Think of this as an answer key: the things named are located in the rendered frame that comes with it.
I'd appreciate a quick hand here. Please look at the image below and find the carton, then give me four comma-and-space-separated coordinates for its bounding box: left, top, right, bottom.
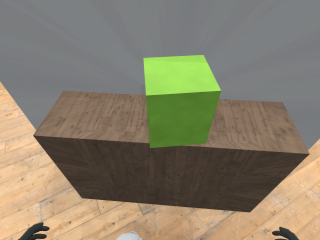
143, 55, 221, 148

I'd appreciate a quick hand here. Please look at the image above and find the pedestal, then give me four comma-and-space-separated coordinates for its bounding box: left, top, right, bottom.
33, 91, 310, 213

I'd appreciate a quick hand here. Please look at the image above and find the left robot hand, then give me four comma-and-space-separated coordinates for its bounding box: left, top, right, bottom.
18, 222, 50, 240

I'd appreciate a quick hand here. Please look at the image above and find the right robot hand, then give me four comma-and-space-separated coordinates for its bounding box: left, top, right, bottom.
272, 227, 299, 240

